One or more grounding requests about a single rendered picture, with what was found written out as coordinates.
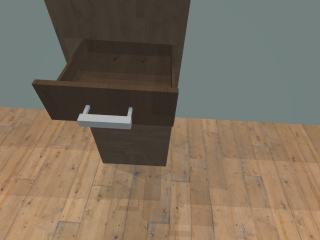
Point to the cabinet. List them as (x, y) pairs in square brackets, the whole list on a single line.
[(137, 21)]

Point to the drawer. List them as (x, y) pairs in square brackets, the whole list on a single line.
[(111, 77)]

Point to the handle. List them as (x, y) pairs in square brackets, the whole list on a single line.
[(105, 121)]

